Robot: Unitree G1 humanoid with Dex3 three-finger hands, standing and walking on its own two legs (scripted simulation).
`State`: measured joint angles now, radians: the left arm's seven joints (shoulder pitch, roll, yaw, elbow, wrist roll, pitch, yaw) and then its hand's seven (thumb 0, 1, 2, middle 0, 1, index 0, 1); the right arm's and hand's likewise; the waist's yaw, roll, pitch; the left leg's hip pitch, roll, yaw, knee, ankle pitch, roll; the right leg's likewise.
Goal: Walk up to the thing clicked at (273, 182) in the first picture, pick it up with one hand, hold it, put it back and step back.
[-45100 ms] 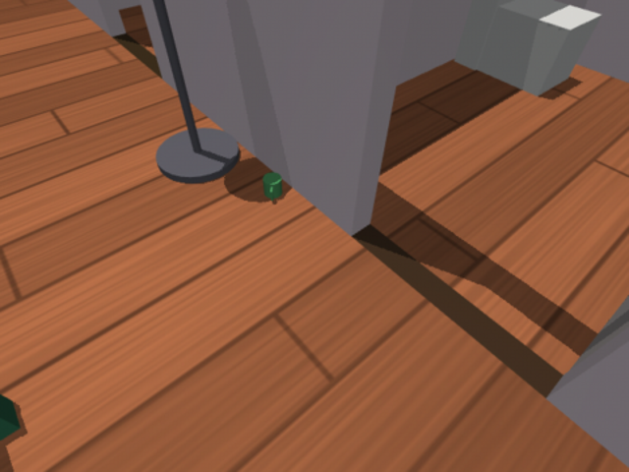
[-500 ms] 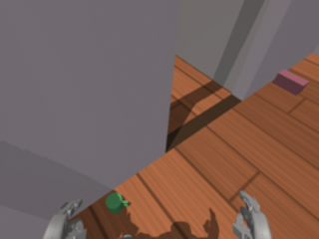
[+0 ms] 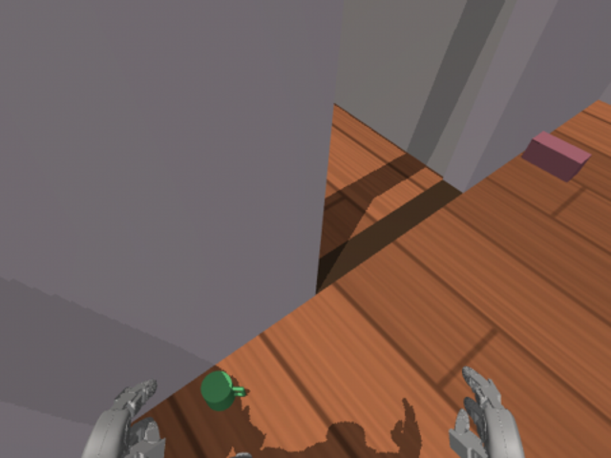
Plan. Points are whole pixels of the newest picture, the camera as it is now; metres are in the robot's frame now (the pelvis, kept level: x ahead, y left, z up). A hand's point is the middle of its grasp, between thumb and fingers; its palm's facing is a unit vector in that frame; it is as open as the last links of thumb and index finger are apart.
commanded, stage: home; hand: left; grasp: from above
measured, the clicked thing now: (224, 391) +0.42 +0.21 -0.67
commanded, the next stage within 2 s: stand in 0.16 s
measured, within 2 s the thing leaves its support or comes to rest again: neither
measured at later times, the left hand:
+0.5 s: hand out of the picture +0.12 +0.23 -0.10, palm faces +0.02 -0.94 -0.34, open 7.4 cm
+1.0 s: hand out of the picture +0.00 +0.25 -0.10, palm faces +0.02 -0.94 -0.33, open 7.4 cm
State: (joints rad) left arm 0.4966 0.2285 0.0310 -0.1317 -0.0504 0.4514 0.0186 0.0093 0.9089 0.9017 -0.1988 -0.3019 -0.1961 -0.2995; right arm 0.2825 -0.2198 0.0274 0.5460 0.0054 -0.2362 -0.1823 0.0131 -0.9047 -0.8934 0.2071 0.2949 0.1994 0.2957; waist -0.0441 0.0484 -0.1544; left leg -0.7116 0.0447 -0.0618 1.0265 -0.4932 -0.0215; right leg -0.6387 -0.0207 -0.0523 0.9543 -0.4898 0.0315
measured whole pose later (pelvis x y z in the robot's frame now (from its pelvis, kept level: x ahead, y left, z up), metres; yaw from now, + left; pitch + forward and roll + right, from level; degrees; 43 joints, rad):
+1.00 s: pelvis -0.03 +0.01 +0.06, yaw +0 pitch -5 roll +0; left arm 0.22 0.28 0.04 1.10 0.04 0.01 0.03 0.00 0.91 0.90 -0.20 -0.30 -0.20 -0.30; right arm 0.18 -0.27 -0.04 1.08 -0.03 0.01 -0.02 0.01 -0.91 -0.89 0.21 0.30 0.20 0.30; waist 0.01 0.01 0.06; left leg -0.16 0.00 -0.01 0.45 -0.20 0.00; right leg -0.13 -0.07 -0.02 0.43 -0.21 0.05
